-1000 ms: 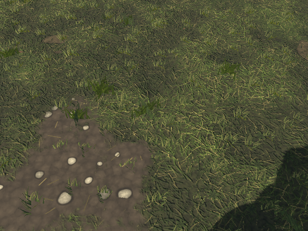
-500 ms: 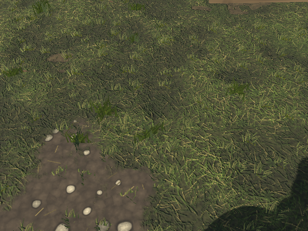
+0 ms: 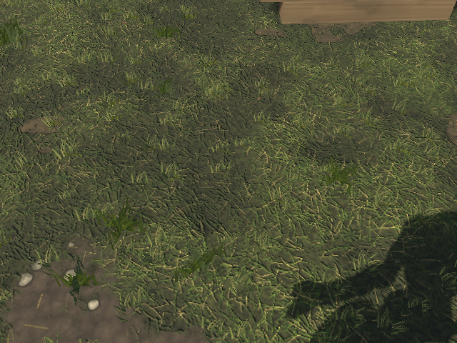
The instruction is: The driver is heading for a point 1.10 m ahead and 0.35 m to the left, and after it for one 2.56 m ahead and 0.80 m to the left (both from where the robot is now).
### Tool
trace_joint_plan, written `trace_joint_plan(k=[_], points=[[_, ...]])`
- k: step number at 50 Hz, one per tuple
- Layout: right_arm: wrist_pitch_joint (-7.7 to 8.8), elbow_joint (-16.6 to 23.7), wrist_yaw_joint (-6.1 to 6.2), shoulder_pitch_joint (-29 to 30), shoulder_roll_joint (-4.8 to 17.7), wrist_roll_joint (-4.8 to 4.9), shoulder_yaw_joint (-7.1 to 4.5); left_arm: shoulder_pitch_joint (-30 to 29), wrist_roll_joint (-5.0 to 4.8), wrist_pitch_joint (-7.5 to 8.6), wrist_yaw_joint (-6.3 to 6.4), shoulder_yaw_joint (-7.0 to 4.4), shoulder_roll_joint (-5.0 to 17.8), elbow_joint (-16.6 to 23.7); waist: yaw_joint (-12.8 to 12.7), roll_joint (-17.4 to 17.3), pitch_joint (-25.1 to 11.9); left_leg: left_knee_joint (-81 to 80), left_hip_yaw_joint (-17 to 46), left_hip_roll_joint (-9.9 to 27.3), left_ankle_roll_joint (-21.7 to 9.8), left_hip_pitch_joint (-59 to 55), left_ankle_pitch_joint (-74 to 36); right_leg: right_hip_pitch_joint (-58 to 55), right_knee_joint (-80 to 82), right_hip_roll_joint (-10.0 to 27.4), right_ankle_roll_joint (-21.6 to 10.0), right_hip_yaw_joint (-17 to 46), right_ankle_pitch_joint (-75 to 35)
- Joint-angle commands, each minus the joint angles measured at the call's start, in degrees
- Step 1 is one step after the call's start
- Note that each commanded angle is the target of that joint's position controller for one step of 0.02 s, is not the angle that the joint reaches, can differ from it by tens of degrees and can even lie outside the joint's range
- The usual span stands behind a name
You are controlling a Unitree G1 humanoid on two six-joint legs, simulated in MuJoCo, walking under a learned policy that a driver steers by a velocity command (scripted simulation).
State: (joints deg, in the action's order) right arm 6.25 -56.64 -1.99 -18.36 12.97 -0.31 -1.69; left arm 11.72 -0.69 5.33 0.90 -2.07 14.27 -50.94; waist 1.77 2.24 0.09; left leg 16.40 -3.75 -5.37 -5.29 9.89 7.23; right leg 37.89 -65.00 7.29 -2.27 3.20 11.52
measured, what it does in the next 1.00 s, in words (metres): walks ahead, turning left: right foot, then left foot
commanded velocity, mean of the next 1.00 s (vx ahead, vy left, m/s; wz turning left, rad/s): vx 0.50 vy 0.00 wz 0.27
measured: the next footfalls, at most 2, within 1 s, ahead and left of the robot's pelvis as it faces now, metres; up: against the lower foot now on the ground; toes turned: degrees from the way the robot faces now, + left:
right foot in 0.30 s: +0.34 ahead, -0.17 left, +0.00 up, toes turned -2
left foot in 0.88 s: +0.61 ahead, +0.10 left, +0.00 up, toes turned +18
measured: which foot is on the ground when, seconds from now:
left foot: down 0.00-0.32, up 0.34-0.86, down 0.88-1.00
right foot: up 0.00-0.28, down 0.30-0.88, up 0.90-1.00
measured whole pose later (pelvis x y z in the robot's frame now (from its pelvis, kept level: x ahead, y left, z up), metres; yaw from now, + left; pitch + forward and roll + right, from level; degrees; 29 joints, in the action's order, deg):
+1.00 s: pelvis +0.54 +0.01 -0.01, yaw +20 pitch +2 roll +0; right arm 3.5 -45.0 -2.0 -11.4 15.1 0.8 -4.8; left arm 12.0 -1.0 7.5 0.3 -3.0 15.2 -49.3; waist 0.3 0.6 2.7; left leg 29.4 -1.3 -5.8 -6.3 21.2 9.8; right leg 23.4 -72.0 3.1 -0.8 1.5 21.8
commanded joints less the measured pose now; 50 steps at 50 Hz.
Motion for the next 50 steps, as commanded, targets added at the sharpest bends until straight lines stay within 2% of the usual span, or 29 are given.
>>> trace_joint_plan(k=[1, 5, 10, 12, 13, 14, 15, 16, 17, 18, 19, 20, 22, 23, 25, 29, 33, 37, 38, 40, 42, 43, 44, 45, 46, 47, 48, 49, 50], points=[[1.01, 3.18, 1.13, 2.36, 7.62, 0.1, -1.22, 1.9, 0.71, -0.21, 0.37, -0.73, 2.56, 2.43, -2.68, -4.26, 3.12, -11.64, 11.81, 16.01, -9.82, 6.08, -4.17, 1.06, 8.32, 2.38, 1.54, 0.1, -9.27], [0.25, 2.18, 1.96, -2.26, 9.23, 1.02, -1.5, -7.39, 0.16, 0.44, -0.35, -0.34, 1.62, 4.82, 0.71, -4.38, 3.1, -10.61, 9.02, 15.11, -7.25, 1.19, -4.89, -1.01, 24.79, -0.3, 2.01, -2.18, -17.58], [-0.96, 0.27, 2.1, -6.38, 9.77, 1.53, -1.84, -14.23, -0.59, 0.98, -2.09, -0.18, 2.56, 7.66, 2.69, -5.25, 4.64, -6.38, 10.31, 18.84, -6.42, -8.29, -3.39, -0.67, 33.28, -1.89, 0.79, -2.42, -12.24], [-1.58, 0.2, 2.23, -5.76, 10.48, 1.56, -2.19, -12.62, -0.59, 1.49, -2.65, -0.61, 3.86, 7.9, 1.04, -6.08, 3.7, -3.09, 11.05, 20.13, -5.48, -10.71, -6.73, -4.29, 35.62, -2.92, -0.84, -3.02, -7.65], [-1.9, 0.47, 2.25, -4.54, 10.84, 1.51, -2.25, -9.14, -0.52, 1.72, -2.71, -1.23, 5.0, 7.16, -1.31, -6.62, 1.85, 0.94, 10.28, 19.52, -4.64, -10.69, -14.08, -9.77, 36.84, -4.43, -1.85, -4.36, -6.14], [-2.21, 0.81, 2.23, -3.66, 9.9, 1.18, -1.87, -1.06, -0.43, 1.85, -2.5, -2.58, 7.25, 4.67, -5.21, -5.96, -2.82, 10.46, 7.81, 16.51, -3.28, -9.28, -23.09, -20.24, 37.92, -6.29, -3.37, -5.69, -5.86], [-2.15, 2.27, 2.21, -3.17, 7.56, 0.27, -0.81, 10.81, 0.04, 1.94, -2.03, -4.12, 11.79, 1.94, -9.56, -1.75, -11.58, 27.4, 4.33, 12.89, -1.11, 0.15, -18.34, -37.63, 36.6, 0.9, -7.05, 2.29, -7.03], [-0.81, 2.8, 1.67, -9.46, 0.62, 0.39, 1.25, 17.32, 0.61, 1.37, -2.12, -5.55, 17.41, 0.33, -7.92, 13.21, -19.12, 49.64, 1.04, 2.66, 3.31, 24.85, 6.59, -59.57, 41.34, 14.15, -15.91, 28.0, 2.13], [0.64, 1.86, 1.47, -8.7, 4.09, 1.5, 0.57, 17.49, 0.78, 1.47, -2.24, -4.01, 11.93, 0.59, -8.79, 11.37, -20.88, 58.27, 11.05, 2.87, 2.16, 31.89, 24.08, -60.14, 47.5, 16.11, -15.8, 38.41, 5.76], [1.25, 3.36, 1.36, -3.53, 8.91, 3.21, -0.82, 12.23, 0.62, 1.66, -2.15, -2.98, 8.77, 1.48, -7.74, 7.44, -12.6, 60.79, 12.22, 5.8, 0.8, 35.78, 20.1, -52.68, 47.83, 14.76, -12.54, 29.36, 4.31], [1.11, 4.16, 1.72, -0.47, 9.08, 3.27, -1.0, 6.33, 0.53, 1.68, -2.18, -2.23, 6.9, 2.8, -5.63, 3.3, -8.24, 58.7, 10.71, 9.03, 0.67, 33.78, 14.47, -44.15, 49.22, 12.68, -10.69, 20.75, -0.76], [0.53, 4.27, 2.17, 1.04, 8.2, 2.5, -1.29, 2.76, 0.6, 1.78, -2.44, -1.71, 5.02, 3.14, -4.11, 0.99, -4.68, 55.13, 10.32, 10.83, 1.0, 31.69, 10.43, -37.48, 51.68, 10.29, -9.51, 14.95, -3.55], [-1.39, 3.54, 2.34, -1.19, 5.91, 2.24, -1.66, 0.99, 1.2, 2.21, -2.67, -1.29, 3.08, 2.19, -1.38, 3.19, -2.11, 51.23, 10.34, 12.57, 1.5, 25.83, 6.06, -30.27, 55.21, 6.83, -7.76, 6.83, -7.55], [-2.07, 3.21, 2.3, -2.13, 4.68, 2.34, -1.64, 1.87, 1.43, 2.4, -2.57, -1.44, 3.4, 1.36, -0.88, 3.09, -1.46, 51.03, 10.25, 12.37, 1.74, 25.44, 4.82, -29.06, 55.92, 6.32, -7.91, 4.03, -10.97], [-2.8, 4.12, 2.39, -0.62, 4.34, 2.27, -1.95, 3.4, 1.78, 2.59, -2.05, -1.94, 4.78, 0.12, -0.67, 1.96, 0.06, 49.22, 11.2, 12.12, 2.22, 28.55, 1.14, -29.09, 56.77, 6.23, -8.13, -0.1, -16.32], [-2.77, 6.87, 2.03, 5.62, 4.13, 1.73, -2.39, 4.7, 1.94, 2.16, -0.69, -2.14, 5.65, -0.93, -1.65, 1.08, 1.94, 38.38, 11.74, 11.16, 3.03, 33.25, -8.35, -31.69, 57.9, 6.17, -7.33, -5.52, -18.52], [-2.64, 9.9, 0.71, 13.11, 2.78, 1.25, -1.82, 6.97, 1.4, 1.58, 0.33, -2.34, 6.89, -1.88, -4.16, 0.24, 4.45, 27.64, 7.08, 10.92, 2.65, 33.04, -13.68, -34.95, 58.77, 6.81, -6.27, -9.97, -18.06], [-2.62, 13.88, -0.8, 19.12, 2.01, 1.43, -1.41, 10.39, 0.7, 0.01, 0.69, -2.8, 7.77, -3.28, -5.95, -0.34, 6.35, 22.68, 3.56, 10.59, 1.24, 36.53, -8.71, -43.84, 55.02, 9.51, -5.96, -12.36, -22.95], [-2.63, 14.8, -1.22, 19.83, 2.06, 1.55, -1.45, 10.28, 0.52, -0.42, 0.75, -2.96, 8.14, -3.27, -5.7, -0.08, 6.4, 21.98, 2.36, 10.16, 0.67, 36.06, -6.29, -45.15, 53.43, 10.0, -5.67, -13.03, -26.06], [-2.73, 15.94, -1.82, 18.56, 3.22, 1.7, -2.06, 8.28, 0.27, -1.07, 1.02, -3.37, 9.65, -2.39, -3.6, 1.65, 4.23, 21.0, -1.47, 7.27, -1.18, 29.3, -0.88, -45.39, 47.81, 9.86, -4.54, -15.18, -42.37], [-3.02, 15.13, -1.89, 10.54, 6.43, 1.93, -3.82, 6.37, 0.11, -1.79, 1.45, -3.88, 11.48, -1.47, 1.52, 4.08, -1.53, 21.04, -4.45, 2.71, -3.74, 16.42, 3.84, -43.98, 34.65, 9.18, -3.33, -16.4, -59.01], [-3.07, 12.98, -1.33, 1.51, 9.78, 1.98, -5.68, 4.93, -0.21, -1.93, 1.46, -3.82, 11.7, -0.81, 6.49, 2.95, -6.37, 16.2, -3.66, 0.66, -5.95, 2.73, 0.18, -38.82, 22.3, 6.86, -1.61, -17.19, -55.9], [-3.58, 11.29, 0.15, -6.62, 15.42, 1.75, -7.66, 5.39, 0.63, -1.26, 1.29, -3.2, 10.19, 0.75, 9.01, -4.8, -11.42, 13.62, 11.17, 9.32, -9.59, -14.56, 0.1, -23.53, 3.48, 3.33, 0.95, -17.09, -32.76], [-3.14, 13.22, 0.44, -3.35, 19.6, 1.73, -7.94, 10.26, 1.19, 0.98, -0.02, -0.69, 1.66, 3.64, 1.48, -17.65, -17.55, 5.75, 46.32, 24.14, -21.74, -32.29, 5.66, 1.24, -18.09, -10.32, 4.16, -8.76, 19.5], [-2.83, 13.05, 0.36, -5.89, 14.95, 0.93, -6.5, 3.78, -0.82, 3.85, -1.12, -1.58, 6.59, 5.11, 5.64, -10.97, -20.76, 0.03, 50.19, 24.61, -20.37, -33.18, 7.1, 7.27, -20.89, -8.4, 2.03, 3.34, 19.43], [-2.27, 13.04, 0.44, -3.89, 11.5, 0.65, -5.67, -0.62, -2.46, 4.72, -1.4, -1.88, 7.67, 6.89, 5.02, -8.52, -13.32, 0.52, 40.45, 22.53, -17.24, -27.44, 3.57, 10.13, -18.06, -5.59, 0.41, 2.9, 14.98], [-1.83, 13.86, 0.17, 0.78, 9.39, 1.16, -5.01, -1.12, -1.59, 4.77, -1.0, -1.84, 7.18, 6.79, 1.56, -1.79, -7.62, 0.19, 32.72, 19.67, -14.72, -17.34, -2.39, 7.46, -11.69, -2.81, 0.21, 2.43, 10.58], [-1.68, 14.89, 0.19, 4.56, 7.25, 1.28, -4.32, -1.04, -0.02, 4.11, -0.45, -2.52, 7.91, 6.25, -0.55, -0.75, -5.51, -0.48, 27.45, 17.32, -12.91, -10.01, -7.0, 3.22, -6.59, -0.98, 0.7, 1.92, 8.56], [-1.68, 15.79, 0.4, 6.23, 6.67, 0.92, -3.96, 0.33, 0.5, 3.16, -0.44, -2.85, 7.93, 6.38, -2.36, -1.72, -4.3, -1.89, 25.32, 15.92, -12.58, -4.85, -9.33, -0.51, -4.13, -0.01, 1.29, 2.09, 7.23]])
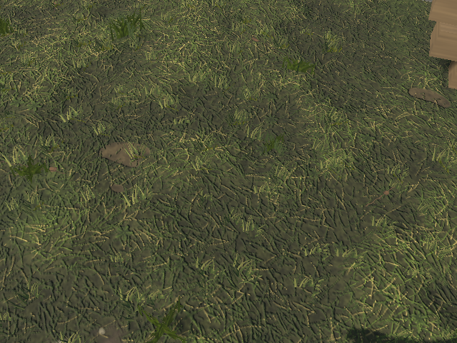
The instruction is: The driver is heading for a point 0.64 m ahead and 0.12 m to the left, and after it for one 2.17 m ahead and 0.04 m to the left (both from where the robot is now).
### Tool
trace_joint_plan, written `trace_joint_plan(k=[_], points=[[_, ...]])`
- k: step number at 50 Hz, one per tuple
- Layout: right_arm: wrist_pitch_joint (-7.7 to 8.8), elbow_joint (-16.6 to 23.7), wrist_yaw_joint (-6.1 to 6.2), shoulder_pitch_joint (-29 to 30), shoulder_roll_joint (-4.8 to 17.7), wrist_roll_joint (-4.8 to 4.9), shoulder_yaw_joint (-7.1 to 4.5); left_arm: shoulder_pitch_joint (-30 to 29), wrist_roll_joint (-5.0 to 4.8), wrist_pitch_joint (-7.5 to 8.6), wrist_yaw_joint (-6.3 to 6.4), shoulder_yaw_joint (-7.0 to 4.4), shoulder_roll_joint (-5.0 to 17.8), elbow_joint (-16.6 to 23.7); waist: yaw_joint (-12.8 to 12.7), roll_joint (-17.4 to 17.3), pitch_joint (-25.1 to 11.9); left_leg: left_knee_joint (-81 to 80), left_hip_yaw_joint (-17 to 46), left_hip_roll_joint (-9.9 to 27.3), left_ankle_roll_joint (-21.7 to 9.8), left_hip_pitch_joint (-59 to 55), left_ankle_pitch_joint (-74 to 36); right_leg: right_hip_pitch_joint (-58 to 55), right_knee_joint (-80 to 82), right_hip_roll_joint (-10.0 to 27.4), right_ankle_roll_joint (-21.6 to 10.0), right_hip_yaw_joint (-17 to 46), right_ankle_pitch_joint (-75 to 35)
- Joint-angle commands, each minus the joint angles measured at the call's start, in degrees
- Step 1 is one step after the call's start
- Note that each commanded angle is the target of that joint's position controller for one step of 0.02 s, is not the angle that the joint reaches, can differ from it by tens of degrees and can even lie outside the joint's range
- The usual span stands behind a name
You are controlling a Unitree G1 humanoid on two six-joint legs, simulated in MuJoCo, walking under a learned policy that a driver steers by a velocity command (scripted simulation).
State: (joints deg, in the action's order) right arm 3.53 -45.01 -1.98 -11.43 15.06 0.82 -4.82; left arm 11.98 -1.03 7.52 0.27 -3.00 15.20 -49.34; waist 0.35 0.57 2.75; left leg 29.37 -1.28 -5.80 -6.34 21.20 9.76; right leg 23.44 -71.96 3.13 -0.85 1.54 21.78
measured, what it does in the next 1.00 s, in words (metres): walks ahead, turning left: right foot, then left foot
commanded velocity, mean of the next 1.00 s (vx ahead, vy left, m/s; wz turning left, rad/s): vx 0.47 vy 0.00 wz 0.51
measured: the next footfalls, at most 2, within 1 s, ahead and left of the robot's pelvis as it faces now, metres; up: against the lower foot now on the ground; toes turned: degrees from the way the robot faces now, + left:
right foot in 0.36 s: +0.40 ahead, -0.12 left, +0.00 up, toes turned +16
left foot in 0.88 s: +0.54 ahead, +0.25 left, +0.00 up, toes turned +33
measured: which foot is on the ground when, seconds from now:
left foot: down 0.00-0.38, up 0.40-0.86, down 0.88-1.00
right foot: up 0.00-0.34, down 0.36-0.90, up 0.92-1.00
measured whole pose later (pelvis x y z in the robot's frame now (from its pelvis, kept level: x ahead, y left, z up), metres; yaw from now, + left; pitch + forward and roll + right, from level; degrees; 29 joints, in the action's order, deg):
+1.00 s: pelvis +0.48 +0.11 +0.00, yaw +30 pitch +2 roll -1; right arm 2.8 -36.2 -1.8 -5.6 14.5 -0.6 -2.5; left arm 14.9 -1.9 3.6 -0.4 -2.9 17.6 -49.7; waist -2.1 0.8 3.9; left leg 31.9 -3.3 -0.4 -3.2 24.9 9.4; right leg 21.6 -67.8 3.3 1.9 1.7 31.0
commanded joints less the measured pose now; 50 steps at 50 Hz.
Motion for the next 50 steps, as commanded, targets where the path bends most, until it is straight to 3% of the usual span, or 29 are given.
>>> trace_joint_plan(k=[1, 5, 9, 12, 15, 17, 18, 19, 20, 21, 22, 23, 24, 25, 27, 30, 35, 39, 40, 41, 42, 43, 44, 45, 46, 47, 48, 49, 50], points=[[1.07, 4.41, 0.6, -0.47, 5.18, -0.1, -0.95, 0.62, 1.24, 0.17, 0.23, -2.07, 6.61, 5.21, -1.75, -0.35, -6.31, -15.91, 22.11, 15.55, -11.66, -13.24, -13.41, 12.29, 5.36, 4.26, 0.79, 3.39, -3.69], [1.14, 4.15, 2.11, -3.97, 8.64, 0.12, -1.8, -5.39, 2.13, -1.19, 0.73, -1.57, 4.48, 8.18, -0.68, -1.87, -3.69, -17.11, 16.78, 12.8, -10.75, -7.43, -18.55, 12.84, 18.96, 2.66, 4.07, 1.12, -12.95], [0.35, 3.79, 2.72, -7.4, 8.53, 0.59, -1.77, -13.59, 1.42, -0.81, 0.08, -0.8, 2.89, 10.82, 2.82, -5.01, -3.11, -15.13, 15.42, 9.79, -7.0, -6.66, -11.51, 8.81, 36.03, -1.25, 3.9, 0.57, -25.69], [-0.05, 3.17, 2.79, -9.71, 8.52, 0.85, -1.75, -17.1, 0.74, -0.21, -0.67, -1.01, 4.16, 12.75, 4.21, -6.07, -3.06, -12.31, 19.56, 11.52, -6.29, -9.97, -8.23, 7.46, 41.13, -2.68, 3.18, 1.54, -26.04], [-0.57, 3.41, 3.27, -9.72, 8.55, 0.77, -1.83, -16.28, 0.58, 0.8, -1.41, -1.76, 6.28, 13.41, 2.96, -7.36, -3.53, -7.44, 25.01, 13.56, -5.42, -14.86, -7.46, 5.05, 44.77, -3.35, 1.41, 2.74, -20.08], [-0.82, 4.42, 3.33, -7.52, 7.7, 0.63, -1.55, -8.78, 0.79, 1.42, -1.17, -2.79, 7.91, 11.73, -1.33, -8.58, -6.14, -1.3, 25.38, 11.42, -3.57, -14.31, -12.71, -5.36, 48.25, -3.77, -1.02, 1.36, -18.93], [-0.56, 5.59, 3.0, -6.15, 5.16, 0.14, -0.58, -1.08, 1.75, 1.66, -0.8, -3.64, 10.24, 10.7, -5.1, -6.32, -12.52, 10.0, 22.26, 8.49, -1.6, -9.34, -12.2, -18.87, 46.63, 2.01, -4.23, 5.82, -19.24], [-0.15, 6.9, 2.98, -11.21, 1.7, 0.33, 0.48, 7.84, 2.83, 1.32, -0.28, -4.86, 14.94, 9.84, -5.48, 5.3, -21.91, 29.54, 14.56, 1.25, 2.66, 7.4, 3.04, -40.77, 46.77, 15.09, -11.52, 23.93, -15.28], [0.22, 7.48, 2.96, -15.41, 3.22, 1.44, 0.86, 9.96, 1.63, 0.58, -0.79, -4.77, 13.84, 8.22, -3.89, 19.37, -24.68, 41.63, 12.21, 1.01, 3.95, 21.19, 24.72, -46.9, 52.39, 22.89, -16.5, 44.13, -2.23], [-0.03, 6.41, 2.89, -12.45, 8.71, 1.85, -0.41, 6.84, 0.91, 0.12, -0.64, -3.4, 8.39, 9.63, -4.83, 10.87, -16.33, 47.09, 13.25, 4.88, 4.43, 25.73, 20.67, -40.09, 54.14, 21.06, -14.17, 39.29, 5.53], [-0.48, 7.28, 2.83, -7.3, 9.77, 1.18, -0.74, 4.14, 1.02, -0.58, -0.38, -2.69, 6.26, 10.17, -5.06, 5.48, -10.05, 47.75, 10.73, 7.03, 4.72, 25.59, 15.66, -32.13, 54.84, 18.43, -11.56, 29.99, 2.97], [-0.69, 8.05, 2.67, -4.79, 8.85, 0.5, -0.79, 1.45, 1.35, -0.98, -0.42, -2.19, 5.4, 9.98, -3.66, 2.83, -5.48, 45.21, 9.69, 8.68, 4.88, 23.66, 12.24, -24.2, 56.74, 15.63, -10.47, 23.45, -2.99], [-0.94, 8.39, 2.47, -4.08, 7.96, 0.25, -1.02, -0.12, 1.62, -1.01, -0.44, -1.78, 4.43, 9.67, -2.2, 3.51, -3.3, 42.48, 9.56, 10.43, 4.78, 21.67, 10.09, -19.42, 58.31, 13.47, -9.65, 18.65, -7.27], [-1.29, 8.36, 2.2, -5.02, 6.6, 0.68, -0.88, -0.85, 1.78, -0.91, -0.52, -1.73, 4.4, 9.36, -1.12, 4.82, -2.37, 41.01, 8.82, 11.43, 4.73, 19.15, 8.99, -16.01, 59.96, 11.92, -9.11, 14.56, -9.86], [-1.9, 8.99, 2.03, -4.91, 4.53, 0.85, -0.47, -0.51, 1.43, -0.32, -0.78, -2.17, 5.27, 8.43, -0.71, 5.26, -2.08, 38.89, 7.53, 12.09, 5.2, 18.72, 6.86, -14.12, 62.19, 11.35, -10.05, 9.22, -15.37], [-2.1, 10.29, 2.02, -2.1, 4.09, 0.42, -0.26, 0.6, 1.49, -0.08, -0.67, -2.95, 7.47, 6.89, -0.92, 3.51, -2.18, 32.83, 7.76, 12.77, 6.18, 21.66, 0.97, -16.43, 63.13, 12.2, -10.95, 3.82, -22.89], [-1.24, 12.02, 0.33, 6.09, 2.84, 0.49, 0.49, 2.39, 1.06, -1.18, -0.1, -3.3, 9.45, 5.18, -3.95, 2.97, -0.64, 16.89, 3.64, 11.91, 5.69, 19.3, -11.3, -19.63, 62.74, 10.77, -8.49, -5.44, -25.74], [-1.27, 14.71, -0.97, 11.58, 3.0, 0.81, 0.63, 5.21, 0.01, -2.36, -0.03, -3.84, 11.54, 3.65, -5.4, 3.22, 1.59, 9.86, 0.49, 10.87, 3.96, 18.58, -7.65, -25.0, 61.31, 13.06, -7.34, -8.08, -27.12], [-1.33, 15.24, -1.22, 11.87, 3.47, 0.75, 0.43, 5.28, -0.32, -2.74, -0.01, -4.02, 12.1, 3.45, -4.95, 3.51, 1.66, 8.75, -0.46, 10.18, 3.08, 17.75, -4.91, -26.48, 59.84, 13.63, -6.88, -8.85, -30.82], [-1.27, 15.54, -1.28, 11.36, 3.74, 0.3, 0.2, 5.35, -0.62, -3.15, 0.04, -4.02, 12.48, 3.14, -3.96, 3.71, 1.3, 7.08, -1.56, 8.37, 2.0, 14.19, -1.52, -26.42, 56.4, 13.56, -6.58, -9.48, -41.63], [-1.18, 15.22, -1.16, 8.56, 4.69, -0.28, -0.42, 5.54, -0.91, -3.53, 0.18, -4.06, 13.15, 2.82, -1.82, 4.72, -1.0, 5.73, -3.1, 5.68, 0.85, 8.37, 0.87, -26.51, 50.95, 13.22, -6.12, -9.95, -54.22], [-0.92, 13.09, -0.92, 0.6, 6.59, -0.62, -1.63, 5.0, -1.15, -3.86, 0.29, -3.73, 13.0, 2.51, 3.02, 4.14, -5.37, 0.47, -3.72, 3.12, -0.88, -2.78, -4.21, -24.85, 41.6, 11.39, -4.7, -11.13, -60.22], [-0.9, 10.92, -0.01, -6.91, 9.57, -0.99, -2.86, 5.68, -0.7, -3.56, 0.34, -2.82, 11.18, 2.43, 6.65, 2.27, -10.0, -1.56, -0.77, 4.39, -2.44, -18.04, -16.68, -16.25, 30.43, 8.81, -2.22, -12.24, -53.57], [-1.11, 10.02, 1.33, -11.97, 15.71, -2.07, -3.51, 8.49, 2.79, -2.7, -0.41, -0.48, 4.67, 4.59, 4.66, -12.79, -18.58, 5.14, 18.44, 21.5, -8.64, -40.16, -45.8, 4.1, 8.49, 1.97, 1.4, -12.18, -3.33], [-0.95, 11.41, 1.12, -12.02, 14.82, -2.54, -2.37, 13.2, 0.49, -1.84, -1.26, 0.44, 5.18, 2.64, 4.55, -15.05, -32.67, -0.25, 37.76, 33.81, -18.64, -47.1, -48.3, 11.57, -6.67, -3.83, 2.66, 0.79, 19.95], [-0.93, 11.03, 0.64, -11.36, 11.39, -2.55, -1.65, 7.15, -1.98, -1.98, -1.31, -1.49, 11.02, 2.41, 7.39, -5.13, -28.89, -1.31, 28.42, 30.14, -15.5, -40.42, -49.95, 12.46, -8.23, -1.76, 2.39, 6.79, 16.33], [-0.53, 10.01, 0.53, -7.62, 10.08, -1.73, -1.12, 3.19, -2.46, -2.36, -1.14, -1.17, 9.71, 4.29, 5.19, -5.09, -19.8, -2.28, 19.74, 27.19, -12.26, -33.14, -46.64, 15.56, -3.97, 0.45, 2.18, 4.95, 13.11], [-0.11, 9.34, 0.48, -3.98, 8.02, -1.06, -0.46, 2.51, -1.3, -3.05, -0.51, -0.97, 8.29, 3.6, 2.67, -2.45, -14.11, -4.76, 15.56, 24.26, -9.7, -25.1, -41.21, 14.68, 0.71, 2.63, 2.69, 3.57, 9.56], [0.16, 9.13, 0.5, -0.8, 6.37, -0.99, 0.0, 3.69, -0.48, -4.17, 0.01, -1.34, 8.29, 2.95, 0.24, -3.67, -11.39, -7.35, 12.31, 22.61, -8.57, -18.36, -37.84, 11.09, 3.47, 3.88, 3.17, 3.26, 6.69]])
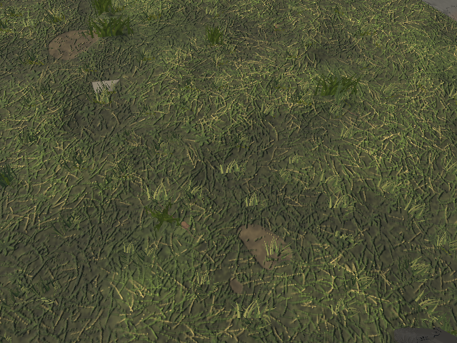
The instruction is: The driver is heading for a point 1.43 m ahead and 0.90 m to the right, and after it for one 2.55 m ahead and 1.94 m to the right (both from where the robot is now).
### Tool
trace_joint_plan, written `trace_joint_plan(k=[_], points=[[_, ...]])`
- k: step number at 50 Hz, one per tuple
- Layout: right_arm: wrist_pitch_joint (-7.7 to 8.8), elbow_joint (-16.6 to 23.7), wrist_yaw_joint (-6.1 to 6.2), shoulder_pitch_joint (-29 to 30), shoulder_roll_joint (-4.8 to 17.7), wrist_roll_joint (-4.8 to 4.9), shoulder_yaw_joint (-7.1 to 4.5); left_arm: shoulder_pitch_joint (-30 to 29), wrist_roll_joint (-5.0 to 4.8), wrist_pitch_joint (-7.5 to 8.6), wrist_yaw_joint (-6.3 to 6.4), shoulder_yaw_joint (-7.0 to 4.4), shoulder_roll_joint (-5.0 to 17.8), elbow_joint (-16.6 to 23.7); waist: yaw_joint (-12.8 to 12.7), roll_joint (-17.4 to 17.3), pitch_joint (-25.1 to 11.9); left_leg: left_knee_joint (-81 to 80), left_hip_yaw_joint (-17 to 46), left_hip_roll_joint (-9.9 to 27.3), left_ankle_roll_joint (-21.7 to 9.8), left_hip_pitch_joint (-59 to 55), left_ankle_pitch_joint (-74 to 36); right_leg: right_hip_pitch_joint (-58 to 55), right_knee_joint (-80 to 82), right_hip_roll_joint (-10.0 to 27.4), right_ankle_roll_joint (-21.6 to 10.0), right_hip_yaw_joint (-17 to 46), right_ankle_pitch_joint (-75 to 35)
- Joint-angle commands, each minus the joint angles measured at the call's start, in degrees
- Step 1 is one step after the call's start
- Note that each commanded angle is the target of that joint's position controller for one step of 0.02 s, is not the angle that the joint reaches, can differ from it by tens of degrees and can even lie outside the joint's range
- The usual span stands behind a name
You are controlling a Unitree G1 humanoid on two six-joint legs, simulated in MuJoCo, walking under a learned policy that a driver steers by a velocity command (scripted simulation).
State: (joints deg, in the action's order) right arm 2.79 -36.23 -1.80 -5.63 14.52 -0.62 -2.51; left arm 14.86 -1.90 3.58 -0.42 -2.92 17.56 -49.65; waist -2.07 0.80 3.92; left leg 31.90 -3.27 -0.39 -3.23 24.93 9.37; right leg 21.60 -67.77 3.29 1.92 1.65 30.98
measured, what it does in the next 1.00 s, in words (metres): walks ahead, turning right: right foot, then left foot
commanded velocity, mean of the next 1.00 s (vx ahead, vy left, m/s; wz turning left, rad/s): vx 0.05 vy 0.00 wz -0.47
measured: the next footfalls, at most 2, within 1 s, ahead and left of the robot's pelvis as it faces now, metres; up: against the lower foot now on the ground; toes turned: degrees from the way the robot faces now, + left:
right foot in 0.40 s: +0.13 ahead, -0.15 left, +0.00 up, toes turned -16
left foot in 0.88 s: +0.22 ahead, +0.05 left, +0.00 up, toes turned -34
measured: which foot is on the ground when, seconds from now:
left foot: down 0.00-0.42, up 0.44-0.86, down 0.88-1.00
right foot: up 0.00-0.38, down 0.40-0.88, up 0.90-1.00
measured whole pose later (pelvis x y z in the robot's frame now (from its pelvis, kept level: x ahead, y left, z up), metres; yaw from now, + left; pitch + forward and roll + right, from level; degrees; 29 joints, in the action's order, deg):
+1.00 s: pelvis +0.12 -0.02 +0.01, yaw -34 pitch +2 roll +0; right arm 0.6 -44.0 1.1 -8.5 15.5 -1.0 -4.5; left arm 9.3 -0.9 -2.7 1.4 -5.4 19.9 -35.9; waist 0.1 3.2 1.4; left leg 27.4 0.6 -0.3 -0.7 15.6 14.0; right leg 29.6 -60.8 -5.6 2.2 7.6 27.5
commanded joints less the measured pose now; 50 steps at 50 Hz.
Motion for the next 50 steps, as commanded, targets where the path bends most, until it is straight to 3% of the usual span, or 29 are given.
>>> trace_joint_plan(k=[1, 4, 6, 10, 15, 18, 19, 20, 21, 22, 23, 24, 25, 26, 29, 33, 37, 40, 43, 44, 45, 46, 47, 48, 49, 50], points=[[1.18, -0.02, 0.25, -4.61, 6.56, -0.17, -2.24, 3.46, 0.53, -1.53, 1.0, -1.51, 5.32, 2.12, 0.74, -5.03, -11.74, -12.57, 11.27, 16.16, -11.16, -15.78, -36.37, 7.31, -0.26, 3.54, 1.04, 2.57, -5.53], [2.3, -1.11, 0.97, -0.35, 6.29, -1.5, -2.23, 5.58, 0.81, -3.47, 2.01, -1.79, 3.61, 1.76, -1.65, -6.36, -10.27, -16.47, 4.75, 15.59, -11.64, -9.61, -35.77, 3.94, 3.24, 2.36, 2.72, 1.95, -11.56], [1.95, -2.23, 2.12, -0.22, 7.17, -1.2, -2.59, 2.3, 1.23, -3.9, 2.27, -1.88, 3.39, 3.57, -0.9, -6.53, -8.95, -17.49, 2.46, 15.98, -11.22, -10.9, -31.79, 6.7, 7.33, 2.84, 2.94, 1.77, -15.07], [0.18, -3.87, 3.86, -0.86, 8.04, -0.77, -2.96, -2.83, 1.31, -4.55, 1.3, -1.76, 2.6, 6.45, 1.26, -6.35, -7.5, -18.71, -0.11, 16.71, -10.76, -13.83, -20.07, 7.84, 15.43, 3.53, 2.57, 0.12, -19.04], [-1.88, -5.39, 3.92, -1.91, 10.04, 0.36, -3.83, -6.47, 1.35, -5.48, -0.18, -2.25, 3.17, 10.01, 2.94, -6.64, -6.54, -14.93, -0.08, 19.77, -10.05, -18.84, -17.65, 7.84, 22.55, 2.26, 0.64, -3.12, -13.4], [-2.66, -5.86, 4.03, -1.04, 11.03, 1.77, -4.31, -5.48, 1.08, -5.62, -1.18, -2.54, 2.79, 11.18, 1.71, -7.12, -7.15, -9.04, -0.89, 20.18, -7.17, -21.11, -20.54, 3.73, 31.52, 0.29, -1.9, -5.76, -14.25], [-2.84, -6.3, 4.14, -1.16, 10.61, 2.32, -4.29, -3.73, 1.16, -5.45, -1.28, -2.82, 3.01, 10.86, 0.66, -6.49, -7.69, -5.14, -2.57, 18.72, -4.9, -20.14, -19.79, -0.72, 37.77, -1.27, -3.26, -6.88, -19.86], [-2.81, -7.69, 3.99, -4.67, 9.3, 2.0, -4.12, -1.43, 1.54, -5.21, -0.73, -3.86, 5.75, 10.51, 0.46, -2.41, -9.06, 1.88, -5.24, 15.04, -1.03, -17.55, -15.35, -7.36, 43.36, -1.56, -5.43, -3.94, -31.99], [-2.33, -5.96, 3.73, -3.81, 7.0, -0.31, -3.44, 1.8, 2.11, -4.95, 0.55, -5.91, 13.46, 11.04, 0.84, 11.56, -11.19, 18.7, -9.57, 8.4, 4.3, -3.68, 0.75, -18.78, 42.97, 10.04, -10.67, 12.29, -58.78], [-2.15, -3.04, 3.7, 0.87, 5.54, -1.21, -2.73, 2.66, 3.47, -4.43, 0.46, -5.78, 15.11, 11.93, -0.65, 18.32, -13.62, 32.52, -3.34, -0.63, 7.47, 11.45, 30.35, -23.95, 44.45, 20.04, -23.07, 28.16, -67.81], [-2.25, -3.48, 3.33, 2.68, 7.92, -0.34, -3.38, 3.12, 3.36, -3.4, -0.25, -4.89, 12.26, 12.24, -2.53, 9.0, -16.3, 39.43, 5.0, 0.51, 6.88, 13.09, 30.7, -24.07, 45.21, 18.76, -23.84, 25.01, -65.24], [-2.38, -3.5, 3.29, 3.05, 7.65, 1.02, -3.43, 0.6, 2.82, -2.66, -0.14, -4.6, 11.13, 12.49, -0.97, 6.9, -14.05, 39.94, 6.26, 1.47, 5.88, 14.7, 25.76, -22.44, 44.99, 15.38, -20.68, 19.71, -59.73], [-2.58, -4.54, 3.78, 2.17, 7.46, 0.95, -3.53, -2.46, 1.75, -2.53, 0.22, -4.43, 9.86, 12.85, 0.63, 3.7, -11.97, 37.29, 6.73, 2.31, 5.71, 15.48, 21.11, -20.3, 45.14, 12.31, -17.48, 16.55, -54.11], [-2.85, -4.73, 4.31, 2.16, 8.64, 0.38, -3.96, -4.85, 0.88, -2.84, 0.74, -3.89, 8.29, 13.42, 1.64, 3.88, -11.0, 34.76, 7.2, 2.92, 5.85, 14.8, 17.77, -18.3, 45.86, 11.05, -15.83, 15.36, -50.8], [-2.98, -5.18, 4.37, 0.3, 7.32, 0.61, -3.79, -5.56, 1.52, -3.51, 1.6, -3.78, 8.42, 14.54, 2.99, 5.69, -12.27, 31.05, 6.82, 0.93, 6.88, 10.03, 12.77, -15.44, 46.5, 8.73, -15.52, 13.93, -50.88], [-2.81, -4.79, 4.38, 2.21, 6.1, 0.7, -3.18, -4.73, 1.23, -4.11, 2.52, -4.29, 9.71, 15.11, 1.73, 6.42, -11.96, 19.93, 7.83, -0.05, 8.16, 7.68, 10.34, -15.0, 46.29, 7.93, -15.13, 16.13, -43.2], [-2.46, -4.75, 3.67, 2.46, 6.72, 0.99, -3.23, -5.81, 1.48, -4.89, 2.44, -4.4, 10.08, 16.14, 1.13, 8.24, -10.42, 12.59, 8.14, -1.22, 8.01, 2.39, 10.12, -10.59, 46.51, 6.94, -14.83, 20.05, -34.23], [-1.57, -4.64, 2.92, 1.61, 7.34, 1.24, -3.42, -6.59, 1.32, -5.29, 2.12, -4.32, 9.83, 16.78, 1.03, 9.4, -10.19, 6.68, 8.37, -1.99, 7.09, -0.64, 11.23, -10.92, 45.05, 6.44, -14.46, 24.11, -34.9], [-0.58, -5.83, 2.12, -3.24, 7.85, 1.26, -3.9, -8.8, 0.41, -5.93, 2.42, -3.98, 9.07, 17.81, 4.04, 8.84, -10.37, -9.51, 7.15, -1.66, 5.02, -10.3, 1.0, -8.89, 41.19, 3.18, -11.1, 25.11, -33.14], [-0.61, -6.08, 2.29, -5.04, 10.69, 0.58, -4.71, -7.56, 0.66, -6.0, 2.56, -3.46, 7.17, 18.16, 3.62, 4.83, -11.24, -11.95, 11.78, 5.03, 2.64, -17.1, -3.36, -3.65, 36.52, 0.19, -8.19, 22.61, -23.83], [-1.23, -5.33, 2.87, -3.43, 15.64, -0.49, -5.59, -4.28, 1.13, -5.72, 2.32, -2.6, 3.88, 18.86, -0.23, -11.48, -10.5, -13.03, 24.89, 17.41, -4.13, -22.12, -15.87, 7.11, 24.37, -9.02, -4.4, 11.78, -3.07], [-1.17, -4.87, 2.6, -3.76, 14.15, -2.14, -5.24, -4.62, 1.48, -5.05, 2.17, -3.91, 8.21, 19.44, 1.11, -16.59, -9.63, -14.61, 33.84, 24.89, -12.83, -18.72, -21.12, 12.89, 11.26, -9.83, -1.68, 7.81, 7.61], [-0.98, -3.5, 2.75, -1.19, 11.32, -1.75, -4.36, -3.34, 1.31, -4.98, 2.01, -5.19, 11.77, 18.08, 0.49, -11.15, -8.57, -14.17, 29.32, 23.52, -13.14, -17.2, -19.91, 13.07, 2.97, -7.0, -0.47, 8.5, 3.99], [-1.14, -3.02, 3.04, 1.43, 9.23, -0.92, -3.87, -2.62, 1.02, -5.4, 1.96, -5.58, 11.74, 16.81, -0.43, -8.83, -7.44, -13.29, 23.07, 19.28, -10.23, -16.38, -17.02, 13.32, -0.05, -6.27, 0.47, 7.57, 0.08], [-1.36, -2.54, 3.32, 2.62, 8.15, -0.05, -3.5, -1.97, 1.03, -6.07, 2.12, -5.39, 10.29, 15.93, -0.37, -8.07, -6.56, -12.91, 18.72, 16.22, -8.16, -16.65, -14.42, 14.22, -2.27, -5.86, 1.54, 6.8, -2.98], [-1.56, -2.5, 3.67, 2.49, 7.89, 0.41, -3.23, -2.22, 0.99, -6.51, 2.01, -4.98, 8.84, 16.03, 0.34, -8.23, -5.75, -12.94, 16.27, 15.33, -8.05, -16.8, -15.42, 15.28, -3.99, -5.56, 2.51, 6.12, -5.3]])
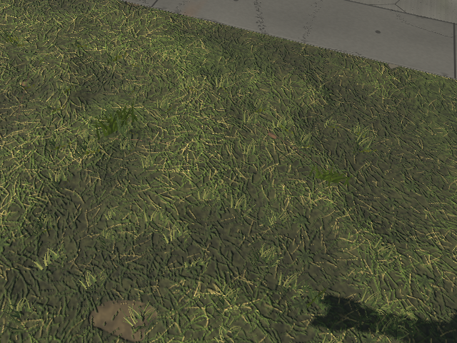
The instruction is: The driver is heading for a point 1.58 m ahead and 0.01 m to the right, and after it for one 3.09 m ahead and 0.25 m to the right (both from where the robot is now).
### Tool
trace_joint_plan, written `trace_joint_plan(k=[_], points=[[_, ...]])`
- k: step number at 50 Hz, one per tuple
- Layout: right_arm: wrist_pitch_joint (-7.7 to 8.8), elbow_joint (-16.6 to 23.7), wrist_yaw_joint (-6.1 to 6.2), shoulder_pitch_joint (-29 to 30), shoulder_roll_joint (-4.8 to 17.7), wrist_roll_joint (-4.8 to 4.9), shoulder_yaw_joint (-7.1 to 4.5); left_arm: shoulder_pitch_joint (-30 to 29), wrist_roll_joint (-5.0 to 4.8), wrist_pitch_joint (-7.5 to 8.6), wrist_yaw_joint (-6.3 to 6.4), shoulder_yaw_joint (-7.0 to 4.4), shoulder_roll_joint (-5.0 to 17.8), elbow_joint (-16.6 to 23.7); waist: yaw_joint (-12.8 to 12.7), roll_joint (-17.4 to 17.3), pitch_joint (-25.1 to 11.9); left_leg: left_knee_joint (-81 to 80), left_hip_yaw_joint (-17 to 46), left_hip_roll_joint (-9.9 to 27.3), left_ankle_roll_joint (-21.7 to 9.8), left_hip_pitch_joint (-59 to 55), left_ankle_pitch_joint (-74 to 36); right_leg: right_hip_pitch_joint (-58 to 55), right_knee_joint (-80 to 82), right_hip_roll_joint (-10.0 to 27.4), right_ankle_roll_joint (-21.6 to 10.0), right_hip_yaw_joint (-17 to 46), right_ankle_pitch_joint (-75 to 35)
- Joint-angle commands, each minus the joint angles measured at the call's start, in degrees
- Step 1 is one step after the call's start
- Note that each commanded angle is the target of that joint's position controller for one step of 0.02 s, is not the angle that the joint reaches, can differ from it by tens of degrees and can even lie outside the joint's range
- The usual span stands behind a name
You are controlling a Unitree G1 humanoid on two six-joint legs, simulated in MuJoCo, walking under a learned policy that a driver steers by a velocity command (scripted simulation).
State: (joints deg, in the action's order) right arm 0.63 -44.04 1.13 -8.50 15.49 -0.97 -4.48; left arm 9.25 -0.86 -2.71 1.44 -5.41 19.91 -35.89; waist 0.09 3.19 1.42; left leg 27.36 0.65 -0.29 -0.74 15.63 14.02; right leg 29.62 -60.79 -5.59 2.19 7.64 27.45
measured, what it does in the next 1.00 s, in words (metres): steps on the spot: right foot, then left foot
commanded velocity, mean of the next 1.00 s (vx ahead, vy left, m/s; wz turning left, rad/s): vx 0.05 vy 0.00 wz -0.29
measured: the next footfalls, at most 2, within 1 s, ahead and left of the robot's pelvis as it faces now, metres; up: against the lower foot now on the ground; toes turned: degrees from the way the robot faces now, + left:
right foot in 0.30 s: +0.01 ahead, -0.15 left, +0.00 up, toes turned -13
left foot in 0.70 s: +0.06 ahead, +0.08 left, +0.00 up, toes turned -15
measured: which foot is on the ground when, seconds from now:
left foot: down 0.00-0.30, up 0.32-0.68, down 0.70-0.98, up 1.00-1.00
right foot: up 0.00-0.28, down 0.30-1.00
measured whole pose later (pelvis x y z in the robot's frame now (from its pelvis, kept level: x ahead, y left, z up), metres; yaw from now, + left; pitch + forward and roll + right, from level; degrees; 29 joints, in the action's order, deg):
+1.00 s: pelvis +0.03 -0.07 -0.01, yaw -15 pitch +0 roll +0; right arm 1.7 -47.3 0.8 -17.0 14.9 1.3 -2.3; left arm 16.1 -0.9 3.4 -1.0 -3.3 14.7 -43.4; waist -0.4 -1.3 -0.8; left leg 36.4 1.6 2.8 0.5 12.9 22.8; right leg 13.0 -33.8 -2.7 -3.7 -1.6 20.4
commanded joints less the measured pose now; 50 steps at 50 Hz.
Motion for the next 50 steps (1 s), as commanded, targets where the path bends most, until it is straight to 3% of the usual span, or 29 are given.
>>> trace_joint_plan(k=[1, 3, 5, 8, 11, 14, 15, 16, 17, 18, 19, 20, 21, 25, 28, 31, 33, 34, 35, 36, 37, 38, 41, 43, 45, 46, 48, 49, 50], points=[[0.25, 5.18, 1.09, 4.48, 7.21, 0.63, -1.18, 2.59, -0.35, -0.38, -0.09, -2.03, 5.09, 2.84, -1.3, -10.82, -2.84, -8.85, 9.51, 13.98, -10.61, -7.27, -20.63, 7.08, -10.1, 3.61, 2.85, -1.67, -3.36], [-0.35, 4.82, 1.7, 1.67, 7.93, 0.17, -1.42, -0.58, -0.83, -0.29, -0.31, -1.31, 3.42, 4.66, 0.89, -12.23, -3.26, -9.17, 7.26, 14.05, -11.37, -11.11, -21.37, 8.34, -4.67, 4.73, 3.71, -3.95, -4.96], [-0.74, 4.63, 1.9, -0.16, 9.29, 0.09, -1.89, -2.5, -0.56, -0.21, -0.54, -0.84, 2.66, 5.95, 2.36, -12.88, -4.64, -8.86, 6.55, 15.77, -12.17, -14.34, -22.64, 7.4, 1.02, 6.29, 4.14, -4.87, -4.46], [-1.06, 5.09, 1.33, 0.92, 11.49, 0.51, -2.66, -2.62, -0.15, -0.22, -1.26, -0.24, 1.84, 6.83, 2.53, -13.69, -5.68, -8.69, 3.42, 17.01, -12.09, -12.15, -23.23, 0.16, 9.79, 7.76, 3.24, -7.66, -3.8], [-1.01, 5.09, 0.48, 1.3, 12.45, 1.31, -3.01, -1.23, -0.32, -0.66, -1.88, -0.7, 2.95, 6.97, 2.05, -14.46, -5.56, -7.54, 1.8, 18.08, -11.32, -10.41, -22.78, -5.43, 17.29, 7.22, 1.48, -10.25, -5.09], [-0.84, 4.53, 0.08, 2.21, 12.03, 2.96, -2.87, 3.35, -0.2, -0.95, -2.39, -1.26, 2.62, 5.65, -1.04, -12.89, -5.73, -1.3, -0.83, 17.14, -7.38, -7.41, -19.17, -15.14, 33.06, 5.2, -2.6, -12.18, -14.56], [-0.67, 3.06, -0.23, -1.03, 9.67, 2.71, -2.17, 5.53, 0.04, -0.81, -1.89, -1.87, 4.05, 4.93, -1.38, -8.3, -6.47, 4.42, -3.87, 14.71, -3.64, -2.42, -13.61, -22.99, 38.66, 5.08, -4.54, -9.59, -22.09], [-0.56, 4.08, -0.65, -1.75, 5.49, -0.01, -0.7, 7.12, 0.16, -0.44, -0.95, -3.09, 9.69, 5.67, -0.29, 7.28, -7.84, 20.07, -9.26, 8.7, 2.14, 11.06, 7.45, -33.3, 40.2, 18.09, -8.73, 7.92, -42.23], [-0.47, 6.72, -0.21, 1.75, 5.64, -0.54, -0.5, 5.73, 2.04, 0.67, -1.1, -2.9, 12.33, 7.1, -1.28, 14.7, -8.37, 32.65, -5.11, 2.36, 4.86, 21.29, 25.14, -30.17, 39.29, 29.9, -20.88, 20.0, -52.72], [-0.68, 6.63, 0.27, 4.49, 8.98, 0.53, -1.48, 6.81, 2.74, 1.96, -1.6, -2.05, 9.0, 6.56, -4.34, 8.07, -10.11, 39.36, 0.39, 3.59, 4.77, 20.53, 24.39, -27.4, 40.72, 28.13, -22.55, 17.35, -47.47], [-1.01, 6.19, 0.38, 4.4, 9.35, 1.5, -1.75, 4.51, 2.61, 2.81, -1.67, -1.2, 7.22, 5.61, -2.49, 6.57, -7.63, 40.51, 1.56, 4.38, 4.06, 20.34, 20.35, -25.28, 40.77, 24.2, -19.28, 12.07, -42.57], [-1.34, 4.71, 0.72, 2.83, 8.98, 1.38, -1.88, 1.52, 1.81, 3.04, -1.46, -0.94, 6.17, 5.39, -0.98, 4.23, -6.57, 38.96, 1.98, 4.85, 3.97, 20.04, 16.1, -24.3, 40.87, 20.87, -16.1, 8.69, -37.58], [-1.71, 4.09, 0.95, 2.06, 9.41, 0.88, -2.03, -0.69, 1.02, 3.1, -1.23, -0.27, 4.83, 5.33, -0.15, 4.67, -5.68, 38.02, 1.91, 4.83, 4.4, 19.15, 12.46, -23.01, 40.89, 19.55, -14.73, 6.71, -38.64], [-1.86, 2.63, 0.53, -0.6, 6.99, 1.21, -1.25, -2.15, 1.66, 3.42, -0.49, 1.05, 2.2, 4.5, 1.08, 4.52, -6.87, 31.22, 1.41, 4.02, 5.65, 12.61, 5.43, -21.81, 41.46, 16.95, -14.46, 2.76, -39.72], [-1.92, 3.18, 0.39, 1.56, 5.54, 0.98, -0.3, -1.71, 1.66, 3.15, -0.45, 0.93, 2.78, 3.25, -0.47, 4.8, -5.68, 20.12, 1.2, 4.19, 5.62, 8.4, 6.55, -21.47, 41.6, 17.02, -14.78, 3.78, -33.72], [-1.84, 3.11, 0.28, 1.55, 6.28, 1.18, -0.23, -1.4, 1.73, 2.88, -0.97, 1.0, 3.1, 1.72, -1.33, 5.0, -4.08, 13.05, 0.5, 3.59, 5.11, 4.44, 8.65, -19.48, 41.61, 17.53, -15.7, 6.27, -28.07], [-1.46, 2.34, 0.15, -0.03, 5.7, 1.15, -0.01, -2.55, 1.33, 2.87, -1.21, 1.62, 1.91, 0.78, -0.05, 4.09, -3.55, 4.93, 0.0, 3.1, 4.29, 0.4, 4.35, -18.18, 40.64, 16.71, -14.73, 6.98, -25.59], [-1.09, 1.69, -0.05, -1.51, 5.0, 0.73, 0.32, -2.79, 1.0, 2.91, -1.27, 2.03, 1.02, 0.11, 1.36, 2.95, -3.43, -2.93, -0.3, 2.91, 3.54, -3.95, -3.31, -16.69, 39.94, 15.54, -13.03, 6.27, -24.28], [-0.73, 1.4, -0.13, -2.26, 6.02, -0.07, 0.38, -1.02, 1.24, 3.28, -1.34, 2.36, 0.12, -0.82, 1.25, 0.78, -4.36, -5.4, 1.96, 4.41, 2.63, -8.79, -11.38, -15.05, 39.32, 13.89, -10.47, 5.62, -22.16], [-0.55, 1.67, 0.06, -2.89, 9.1, -0.31, -0.03, 0.81, 2.29, 3.76, -1.55, 2.56, -0.37, -1.23, -0.58, -3.93, -5.63, -3.89, 5.61, 8.49, 1.04, -12.32, -21.7, -13.25, 36.88, 10.69, -7.82, 3.08, -17.57], [-0.5, 0.51, -0.08, -1.26, 10.95, 0.6, -0.68, 2.82, 2.36, 3.97, -1.78, 2.23, -0.3, -1.45, -3.36, -10.53, -5.29, -1.42, 4.8, 8.3, -1.31, -8.27, -14.94, -14.77, 37.83, 7.0, -5.77, -1.08, -14.41], [-0.34, 0.87, -0.45, -0.98, 7.85, 1.01, -0.16, -0.11, 2.52, 3.74, -1.58, 2.22, 0.93, -1.93, -0.54, -9.11, -5.24, -3.12, 4.23, 6.62, -1.82, -4.95, -2.17, -17.11, 35.75, 5.38, -4.55, -3.02, -9.63], [0.43, 0.37, -0.18, -2.26, 7.31, 0.94, 0.19, -1.38, 1.21, 2.8, -0.94, 1.67, 0.86, -1.26, 0.12, -9.83, 0.87, -6.3, 6.36, 6.25, -3.44, 1.65, 23.15, -11.32, 31.11, 3.82, -6.24, -4.61, 6.61], [1.44, 0.14, 0.11, -4.85, 7.78, 1.41, 0.16, -0.56, 0.59, 4.04, -1.18, 1.73, -0.66, -1.21, 0.52, -11.27, 3.75, -8.89, 12.03, 9.75, -6.02, 1.35, 28.71, -7.05, 27.65, 3.73, -6.85, -5.82, 5.98], [1.88, -0.15, 0.22, -6.06, 9.55, 1.98, -0.3, 0.32, -0.09, 5.8, -1.82, 1.75, -2.27, -1.51, 0.0, -14.51, 4.32, -13.04, 20.02, 15.48, -9.55, 0.13, 30.64, -6.39, 22.88, 3.37, -6.72, -9.2, -0.78], [1.88, 0.18, 0.16, -5.36, 9.75, 2.23, -0.31, 1.05, -0.35, 6.41, -2.09, 1.63, -2.29, -1.86, -0.58, -14.49, 4.85, -13.41, 20.93, 16.24, -10.14, 1.42, 28.92, -8.24, 24.2, 3.93, -7.33, -9.11, -2.02], [1.91, 2.18, -0.25, -0.53, 8.01, 2.58, 0.34, 6.28, -0.35, 7.12, -2.48, 1.06, -1.5, -4.16, -3.8, -11.25, 4.66, -8.8, 13.78, 11.75, -7.21, 7.24, 20.61, -18.29, 32.16, 4.78, -9.02, -7.26, -3.29], [2.4, 3.68, -0.4, 1.65, 5.46, 2.49, 1.14, 10.24, -0.09, 7.46, -2.46, 0.25, 0.95, -5.6, -4.87, -4.77, 3.84, 0.84, 6.51, 6.3, -3.95, 11.58, 12.91, -23.51, 37.18, 8.63, -10.88, 1.23, -0.61], [3.59, 5.5, -0.32, 3.33, 3.78, 2.27, 1.55, 15.9, -0.1, 7.72, -2.73, -1.13, 5.56, -6.87, -6.0, 7.47, 2.2, 17.85, -2.09, -0.22, -0.24, 20.27, 6.96, -32.11, 44.74, 17.22, -15.36, 17.75, -0.7]])
Keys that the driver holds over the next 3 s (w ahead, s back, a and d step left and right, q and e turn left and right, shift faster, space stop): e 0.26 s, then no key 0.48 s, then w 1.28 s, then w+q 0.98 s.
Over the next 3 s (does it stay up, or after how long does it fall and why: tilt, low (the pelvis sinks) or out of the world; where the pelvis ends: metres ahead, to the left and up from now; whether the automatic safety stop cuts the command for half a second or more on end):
stays up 1.09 -0.21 -0.02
